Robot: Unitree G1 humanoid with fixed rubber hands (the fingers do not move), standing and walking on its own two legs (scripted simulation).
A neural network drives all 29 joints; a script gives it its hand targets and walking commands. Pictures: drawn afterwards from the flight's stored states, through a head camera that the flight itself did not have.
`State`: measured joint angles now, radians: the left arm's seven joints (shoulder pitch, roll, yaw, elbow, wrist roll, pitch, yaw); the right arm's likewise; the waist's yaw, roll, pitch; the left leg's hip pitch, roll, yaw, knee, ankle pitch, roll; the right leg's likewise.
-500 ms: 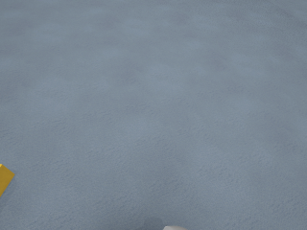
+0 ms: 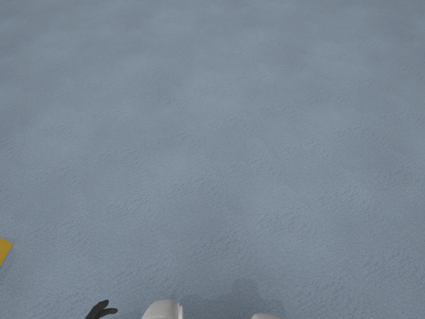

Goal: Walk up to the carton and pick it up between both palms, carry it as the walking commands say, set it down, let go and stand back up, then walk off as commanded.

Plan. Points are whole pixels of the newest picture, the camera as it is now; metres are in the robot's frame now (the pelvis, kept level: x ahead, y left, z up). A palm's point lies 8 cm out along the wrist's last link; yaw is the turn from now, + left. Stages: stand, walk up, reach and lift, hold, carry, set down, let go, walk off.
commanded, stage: walk off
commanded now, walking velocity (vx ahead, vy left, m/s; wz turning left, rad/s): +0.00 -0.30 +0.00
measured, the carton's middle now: out of the picture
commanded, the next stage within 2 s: stand in 0.20 s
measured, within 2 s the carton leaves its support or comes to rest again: neither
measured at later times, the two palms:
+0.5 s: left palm out of the picture +0.06 +0.13 -0.14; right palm out of the picture +0.04 -0.35 -0.13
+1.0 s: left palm out of the picture +0.04 +0.06 -0.14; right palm out of the picture +0.04 -0.36 -0.13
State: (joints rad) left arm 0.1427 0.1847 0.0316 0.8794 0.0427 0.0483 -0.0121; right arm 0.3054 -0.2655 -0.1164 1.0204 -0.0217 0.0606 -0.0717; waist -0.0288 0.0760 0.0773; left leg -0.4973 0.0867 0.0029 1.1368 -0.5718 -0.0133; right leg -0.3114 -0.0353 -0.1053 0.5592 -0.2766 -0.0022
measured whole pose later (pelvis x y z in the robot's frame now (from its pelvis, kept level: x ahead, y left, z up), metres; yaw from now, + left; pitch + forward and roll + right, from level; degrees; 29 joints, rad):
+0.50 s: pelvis +0.02 -0.12 +0.00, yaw -1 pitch +0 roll +0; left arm 0.25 0.21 0.07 0.99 0.02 0.06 0.02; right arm 0.24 -0.15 -0.06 0.99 -0.03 0.00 -0.03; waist -0.03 -0.04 0.06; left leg -0.24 0.11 0.18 0.58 -0.33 -0.02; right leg -0.24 -0.07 -0.03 0.53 -0.26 0.06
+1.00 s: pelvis +0.05 -0.15 +0.01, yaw -1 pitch -2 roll +1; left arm 0.28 0.13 0.02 1.15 0.01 -0.01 0.05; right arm 0.28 -0.11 -0.04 1.13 -0.01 -0.01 -0.04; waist 0.00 -0.02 0.04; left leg -0.04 0.05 0.10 0.35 -0.27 -0.03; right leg -0.11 -0.04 -0.05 0.43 -0.28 0.00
